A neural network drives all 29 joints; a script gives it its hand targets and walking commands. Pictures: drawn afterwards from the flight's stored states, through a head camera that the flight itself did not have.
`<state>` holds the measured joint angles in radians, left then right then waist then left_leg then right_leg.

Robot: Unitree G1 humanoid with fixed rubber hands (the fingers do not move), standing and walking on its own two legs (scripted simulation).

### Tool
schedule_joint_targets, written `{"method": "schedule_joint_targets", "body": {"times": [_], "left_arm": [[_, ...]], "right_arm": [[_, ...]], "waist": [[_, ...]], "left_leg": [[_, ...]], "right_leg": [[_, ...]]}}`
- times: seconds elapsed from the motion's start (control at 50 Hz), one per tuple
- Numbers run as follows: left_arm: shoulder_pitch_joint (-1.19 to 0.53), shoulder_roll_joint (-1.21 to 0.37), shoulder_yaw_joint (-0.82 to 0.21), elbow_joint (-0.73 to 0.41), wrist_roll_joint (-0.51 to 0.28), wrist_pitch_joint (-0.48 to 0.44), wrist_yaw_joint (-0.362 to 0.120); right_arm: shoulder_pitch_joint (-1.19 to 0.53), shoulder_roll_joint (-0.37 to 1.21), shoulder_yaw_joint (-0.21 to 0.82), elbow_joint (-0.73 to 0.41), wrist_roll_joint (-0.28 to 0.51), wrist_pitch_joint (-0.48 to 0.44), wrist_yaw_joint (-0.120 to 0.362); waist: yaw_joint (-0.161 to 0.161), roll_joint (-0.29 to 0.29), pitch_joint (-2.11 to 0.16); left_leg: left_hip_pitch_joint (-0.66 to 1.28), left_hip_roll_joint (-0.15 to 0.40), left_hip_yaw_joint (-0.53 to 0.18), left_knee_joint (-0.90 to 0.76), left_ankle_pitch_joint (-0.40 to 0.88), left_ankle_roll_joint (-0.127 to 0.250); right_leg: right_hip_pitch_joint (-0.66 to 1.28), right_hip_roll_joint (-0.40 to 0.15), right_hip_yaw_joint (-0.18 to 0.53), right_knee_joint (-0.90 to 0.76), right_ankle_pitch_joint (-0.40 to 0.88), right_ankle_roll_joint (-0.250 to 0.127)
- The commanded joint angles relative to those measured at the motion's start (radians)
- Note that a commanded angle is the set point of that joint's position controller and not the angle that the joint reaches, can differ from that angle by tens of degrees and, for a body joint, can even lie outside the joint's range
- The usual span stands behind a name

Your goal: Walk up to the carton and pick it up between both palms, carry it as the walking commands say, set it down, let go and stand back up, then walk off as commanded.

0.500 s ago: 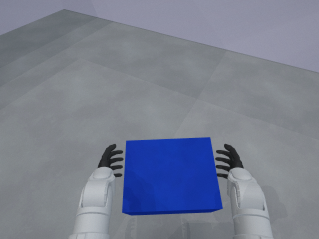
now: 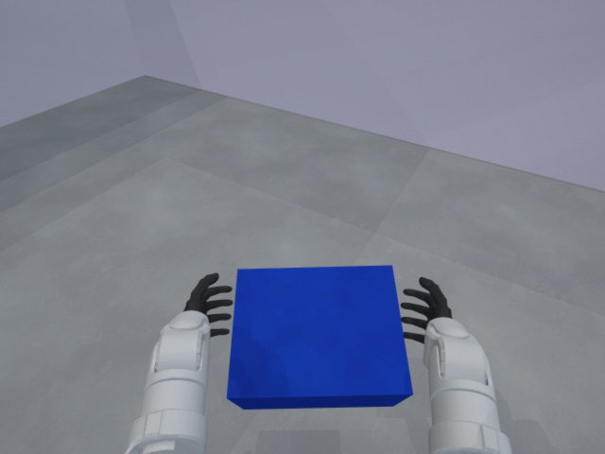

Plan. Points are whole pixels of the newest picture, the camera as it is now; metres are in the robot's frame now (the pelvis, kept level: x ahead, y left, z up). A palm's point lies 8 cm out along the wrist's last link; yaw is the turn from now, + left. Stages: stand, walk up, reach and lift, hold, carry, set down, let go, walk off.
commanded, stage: set down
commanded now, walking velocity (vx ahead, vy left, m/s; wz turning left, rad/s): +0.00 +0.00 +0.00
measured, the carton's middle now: (316, 338) +0.32 -0.02 -0.06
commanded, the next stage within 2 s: none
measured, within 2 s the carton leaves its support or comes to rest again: neither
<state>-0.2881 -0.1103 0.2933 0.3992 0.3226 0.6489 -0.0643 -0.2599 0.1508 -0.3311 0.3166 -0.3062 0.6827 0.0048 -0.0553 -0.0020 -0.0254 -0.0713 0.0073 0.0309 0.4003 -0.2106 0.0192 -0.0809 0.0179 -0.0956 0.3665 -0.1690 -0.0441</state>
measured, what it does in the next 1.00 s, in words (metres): lowers itself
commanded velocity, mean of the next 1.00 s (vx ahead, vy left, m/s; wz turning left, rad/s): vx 0.00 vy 0.00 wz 0.00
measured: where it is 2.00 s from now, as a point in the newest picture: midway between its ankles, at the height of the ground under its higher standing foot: outside the picture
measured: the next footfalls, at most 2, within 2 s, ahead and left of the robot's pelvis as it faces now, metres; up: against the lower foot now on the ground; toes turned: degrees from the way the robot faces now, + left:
none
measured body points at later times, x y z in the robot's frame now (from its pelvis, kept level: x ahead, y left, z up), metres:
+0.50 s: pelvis +0.00 +0.02 -0.02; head +0.04 +0.02 +0.43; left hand +0.33 +0.16 -0.05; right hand +0.29 -0.18 -0.04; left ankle +0.02 +0.11 -0.74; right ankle +0.03 -0.09 -0.74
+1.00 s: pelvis -0.05 +0.03 -0.08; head +0.11 +0.01 +0.34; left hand +0.35 +0.16 -0.14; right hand +0.31 -0.19 -0.14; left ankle +0.02 +0.11 -0.74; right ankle +0.03 -0.09 -0.74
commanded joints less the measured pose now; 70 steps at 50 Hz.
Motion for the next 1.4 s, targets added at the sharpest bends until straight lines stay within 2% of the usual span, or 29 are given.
{"method": "schedule_joint_targets", "body": {"times": [0.0,0.08,0.18,0.3,0.38,0.5,0.66,0.86,1.12,1.38], "left_arm": [[-0.593,-0.843,-0.500,-0.011,-0.248,-0.094,-0.299],[-0.598,-0.830,-0.463,0.042,-0.224,-0.136,-0.311],[-0.546,-0.811,-0.419,0.091,-0.194,-0.172,-0.304],[-0.503,-0.802,-0.395,0.107,-0.170,-0.210,-0.274],[-0.513,-0.815,-0.409,0.112,-0.171,-0.244,-0.249],[-0.535,-0.846,-0.425,0.143,-0.171,-0.307,-0.212],[-0.619,-0.871,-0.423,0.165,-0.169,-0.341,-0.195],[-0.776,-0.878,-0.402,0.183,-0.182,-0.326,-0.231],[-0.896,-0.856,-0.378,0.229,-0.200,-0.320,-0.283],[-0.944,-0.845,-0.408,0.236,-0.226,-0.330,-0.278]], "right_arm": [[-0.554,0.906,0.531,0.023,0.269,-0.048,0.269],[-0.574,0.908,0.516,0.041,0.258,-0.086,0.262],[-0.537,0.885,0.489,0.070,0.240,-0.129,0.256],[-0.497,0.849,0.472,0.092,0.217,-0.186,0.251],[-0.494,0.813,0.448,0.109,0.193,-0.232,0.256],[-0.542,0.747,0.430,0.124,0.171,-0.303,0.282],[-0.646,0.748,0.428,0.155,0.173,-0.341,0.320],[-0.795,0.795,0.417,0.182,0.171,-0.329,0.340],[-0.915,0.834,0.429,0.176,0.191,-0.321,0.322],[-0.968,0.834,0.463,0.169,0.241,-0.331,0.287]], "waist": [[-0.005,-0.032,-0.159],[-0.007,-0.041,-0.189],[-0.006,-0.019,-0.225],[-0.003,0.007,-0.265],[-0.022,0.030,-0.332],[-0.029,0.045,-0.432],[-0.017,0.043,-0.544],[-0.023,0.032,-0.658],[-0.019,0.014,-0.828],[-0.001,0.026,-0.981]], "left_leg": [[-0.111,-0.065,-0.140,-0.048,-0.015,0.050],[-0.146,-0.066,-0.137,-0.026,-0.012,0.057],[-0.184,-0.060,-0.146,-0.011,0.038,0.059],[-0.244,-0.055,-0.159,0.044,0.123,0.045],[-0.273,-0.055,-0.171,0.098,0.186,0.030],[-0.311,-0.053,-0.182,0.184,0.250,0.013],[-0.408,-0.062,-0.171,0.287,0.184,0.006],[-0.602,-0.091,-0.133,0.415,0.019,0.016],[-0.889,-0.124,-0.085,0.591,-0.041,0.025],[-1.120,-0.141,-0.072,0.756,-0.041,0.022]], "right_leg": [[0.090,-0.001,0.229,-0.066,-0.028,0.038],[0.110,-0.002,0.232,-0.038,-0.010,0.045],[0.102,0.006,0.215,0.018,0.112,0.048],[0.021,0.021,0.205,0.097,0.214,0.037],[-0.071,0.031,0.199,0.159,0.251,0.027],[-0.238,0.048,0.181,0.250,0.239,0.013],[-0.455,0.064,0.153,0.370,0.143,0.004],[-0.610,0.071,0.137,0.495,0.041,0.003],[-0.723,0.086,0.139,0.640,0.015,0.018],[-0.867,0.101,0.145,0.798,0.033,0.035]]}}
